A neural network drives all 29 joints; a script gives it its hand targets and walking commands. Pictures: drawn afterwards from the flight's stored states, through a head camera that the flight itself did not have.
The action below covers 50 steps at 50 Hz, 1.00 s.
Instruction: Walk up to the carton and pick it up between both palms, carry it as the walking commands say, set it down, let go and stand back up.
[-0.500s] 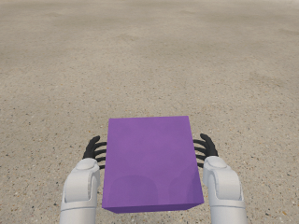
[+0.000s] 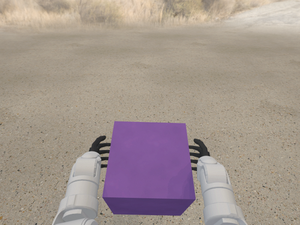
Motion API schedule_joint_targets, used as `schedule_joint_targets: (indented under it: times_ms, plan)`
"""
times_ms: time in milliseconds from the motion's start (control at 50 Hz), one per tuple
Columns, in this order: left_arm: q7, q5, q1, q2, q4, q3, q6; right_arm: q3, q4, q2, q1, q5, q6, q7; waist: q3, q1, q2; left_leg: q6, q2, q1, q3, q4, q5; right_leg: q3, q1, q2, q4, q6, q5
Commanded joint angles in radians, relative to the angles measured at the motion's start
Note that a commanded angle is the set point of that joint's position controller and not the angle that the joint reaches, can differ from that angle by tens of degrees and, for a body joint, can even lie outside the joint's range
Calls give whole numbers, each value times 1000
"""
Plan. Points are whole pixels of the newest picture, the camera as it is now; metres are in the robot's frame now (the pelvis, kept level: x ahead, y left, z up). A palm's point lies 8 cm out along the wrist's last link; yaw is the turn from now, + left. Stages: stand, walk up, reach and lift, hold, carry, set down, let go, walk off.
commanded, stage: hold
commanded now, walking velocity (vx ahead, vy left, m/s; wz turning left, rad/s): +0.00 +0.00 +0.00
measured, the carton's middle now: (148, 170) +0.34 +0.01 -0.02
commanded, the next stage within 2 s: set down in 0.26 s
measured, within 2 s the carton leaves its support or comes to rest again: neither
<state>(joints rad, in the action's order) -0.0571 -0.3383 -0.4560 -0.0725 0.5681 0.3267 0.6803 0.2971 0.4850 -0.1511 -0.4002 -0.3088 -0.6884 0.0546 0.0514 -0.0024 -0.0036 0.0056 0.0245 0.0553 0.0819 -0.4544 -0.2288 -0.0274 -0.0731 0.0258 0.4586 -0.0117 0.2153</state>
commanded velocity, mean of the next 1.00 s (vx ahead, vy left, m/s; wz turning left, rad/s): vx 0.00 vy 0.00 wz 0.00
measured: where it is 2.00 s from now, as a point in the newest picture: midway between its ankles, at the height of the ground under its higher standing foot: outside the picture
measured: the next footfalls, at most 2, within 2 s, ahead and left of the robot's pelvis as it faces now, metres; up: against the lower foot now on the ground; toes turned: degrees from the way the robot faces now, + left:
none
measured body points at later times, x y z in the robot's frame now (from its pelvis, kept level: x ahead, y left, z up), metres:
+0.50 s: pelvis +0.00 +0.01 +0.00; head -0.06 +0.02 +0.45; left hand +0.31 +0.17 +0.03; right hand +0.31 -0.15 +0.04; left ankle +0.03 +0.13 -0.74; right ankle +0.04 -0.11 -0.74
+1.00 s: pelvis +0.00 +0.01 -0.02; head +0.07 +0.01 +0.42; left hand +0.34 +0.16 -0.05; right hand +0.33 -0.15 -0.05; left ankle +0.03 +0.13 -0.74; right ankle +0.04 -0.11 -0.74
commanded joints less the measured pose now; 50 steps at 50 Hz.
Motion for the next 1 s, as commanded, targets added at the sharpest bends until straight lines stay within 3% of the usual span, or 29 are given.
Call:
schedule_joint_targets:
  times_ms: [0,20,80,120,160,200,220,260,280,300,340,360,380,400,420,440,500,520,540,640,660,720,740,760,840,860,940,960,980]
  plan:
    - [-288,351,-553,-1021,-179,-526,-52,-573,-125,-1038,-528,333,30,-330,243,7,52,-44,34,-11,28,103,165,-82,131,-12,-110,51,-312]
    - [-287,359,-533,-1031,-209,-551,-42,-589,-174,-1036,-553,354,29,-322,259,7,-6,-39,44,-11,19,117,174,-71,164,-5,-106,48,-336]
    - [-288,385,-479,-1039,-264,-623,-33,-622,-284,-1005,-518,358,35,-298,310,41,-3,-30,51,-23,24,109,210,-56,188,3,-103,47,-404]
    - [-286,391,-559,-1046,-274,-633,-34,-589,-237,-979,-531,348,21,-308,279,75,-30,-23,50,-18,25,119,133,-31,139,30,-114,30,-233]
    - [-281,394,-508,-1036,-276,-626,-40,-596,-203,-972,-459,344,18,-311,252,62,-16,-19,46,-10,29,119,177,-20,133,30,-116,27,-246]
    - [-279,387,-550,-1036,-287,-634,-51,-566,-165,-973,-436,331,16,-322,279,96,-6,-21,51,-7,21,124,110,-12,118,33,-114,30,-181]
    - [-270,380,-594,-1031,-286,-621,-55,-579,-188,-960,-515,347,27,-333,259,59,-43,-23,40,34,28,128,49,-13,122,42,-97,24,-126]
    - [-252,313,-449,-1045,-207,-532,-47,-573,-167,-981,-589,322,27,-348,197,-49,3,-27,36,70,7,126,-23,-39,38,44,-109,-5,-5]
    - [-248,294,-463,-1052,-149,-500,-38,-533,-114,-969,-605,307,25,-355,194,-59,-29,-24,34,80,-8,128,-54,-50,39,41,-108,-17,28]
    - [-249,297,-462,-1083,-141,-505,-46,-531,-141,-959,-617,291,35,-356,180,-32,-6,-25,34,80,-3,123,-67,-42,24,50,-101,-18,48]
    - [-242,272,-433,-1064,-76,-445,-50,-518,-93,-947,-637,292,39,-369,146,-85,-22,-35,27,152,-4,130,-114,-43,55,50,-80,-12,85]
    - [-237,260,-484,-1041,-99,-441,-62,-471,-10,-958,-570,247,41,-372,139,-58,-17,-28,26,127,-14,121,-94,-59,7,42,-90,-19,87]
    - [-233,264,-517,-1043,-117,-449,-72,-461,-10,-941,-592,245,54,-375,121,-55,-38,-23,22,93,-20,107,-69,-53,-50,43,-83,-24,77]
    - [-234,258,-511,-1045,-65,-420,-71,-425,29,-936,-574,214,56,-371,129,-32,25,-30,15,111,-8,105,-92,-52,-37,53,-78,-19,84]
    - [-232,249,-521,-1041,-75,-442,-72,-386,87,-940,-505,195,64,-368,113,15,-25,-17,16,98,-2,116,-52,-48,-47,46,-79,-23,37]
    - [-231,246,-528,-1043,-99,-435,-86,-380,87,-947,-517,188,77,-371,119,1,7,-15,21,108,-3,104,-45,-47,-57,45,-77,-26,45]
    - [-237,263,-599,-1053,-128,-474,-118,-354,79,-971,-535,178,122,-356,199,42,-9,-12,24,92,-5,69,30,-59,-58,41,-54,-25,-48]
    - [-232,241,-540,-1051,-103,-457,-122,-359,78,-970,-531,190,132,-357,203,12,-42,-8,25,95,-4,55,59,-60,-61,42,-42,-25,-76]
    - [-231,267,-544,-1070,-104,-483,-129,-372,54,-958,-530,192,146,-347,231,37,-19,-6,32,86,0,39,94,-55,-59,40,-40,-26,-102]
    - [-222,217,-449,-1050,-54,-463,-190,-366,34,-915,-476,168,204,-323,320,38,-50,-4,47,146,0,-17,206,-51,-101,47,25,-19,-230]
    - [-226,227,-438,-1043,-25,-439,-201,-400,14,-919,-528,181,209,-320,351,2,5,-9,49,167,-1,-27,184,-55,-80,49,35,-10,-212]
    - [-207,210,-467,-1024,-42,-432,-258,-429,34,-926,-519,176,253,-320,388,-3,9,-18,49,206,8,-59,198,-64,-112,50,70,-11,-228]
    - [-204,195,-438,-1013,-31,-428,-267,-448,9,-928,-551,196,268,-322,400,-37,-5,-15,52,224,3,-69,214,-55,-143,52,89,-4,-226]
    - [-206,211,-458,-1006,-34,-429,-283,-432,34,-906,-508,173,277,-320,435,1,32,-17,54,227,8,-76,218,-50,-136,57,93,0,-246]
    - [-195,217,-486,-1032,-63,-489,-336,-460,55,-939,-484,174,328,-311,504,15,5,-13,63,267,3,-132,260,-61,-212,59,134,-4,-285]
    - [-192,206,-480,-1025,-38,-465,-346,-470,47,-937,-549,182,336,-313,499,-16,25,-16,53,273,13,-138,246,-58,-249,62,149,-2,-243]
    - [-192,208,-535,-1000,-88,-498,-375,-458,108,-968,-498,162,357,-314,576,3,19,-12,74,351,-6,-193,226,-61,-281,69,191,1,-251]
    - [-194,179,-480,-1003,-23,-457,-367,-464,109,-940,-516,166,358,-313,526,-25,1,-15,80,397,-7,-189,222,-69,-303,60,183,-2,-241]
    - [-198,172,-487,-997,-10,-463,-370,-446,94,-931,-522,155,367,-309,532,4,1,-16,84,417,-7,-214,204,-69,-349,59,196,1,-237]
